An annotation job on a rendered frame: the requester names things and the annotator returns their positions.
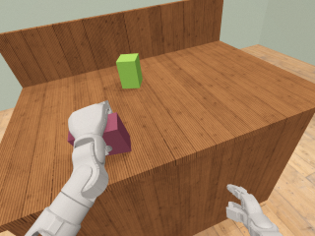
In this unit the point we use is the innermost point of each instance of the right robot hand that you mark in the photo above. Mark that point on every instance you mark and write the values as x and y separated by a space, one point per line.
249 204

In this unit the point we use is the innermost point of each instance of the left robot hand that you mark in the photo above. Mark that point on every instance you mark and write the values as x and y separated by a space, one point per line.
90 120

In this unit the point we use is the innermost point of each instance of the table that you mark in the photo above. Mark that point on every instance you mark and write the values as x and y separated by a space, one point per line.
206 115

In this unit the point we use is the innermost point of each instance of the robot right forearm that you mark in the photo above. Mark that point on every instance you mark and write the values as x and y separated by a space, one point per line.
259 224

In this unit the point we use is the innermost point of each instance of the robot left forearm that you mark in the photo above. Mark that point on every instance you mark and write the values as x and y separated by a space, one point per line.
88 180

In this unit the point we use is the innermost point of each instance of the sponge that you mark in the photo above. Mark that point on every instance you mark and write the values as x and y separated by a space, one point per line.
114 135

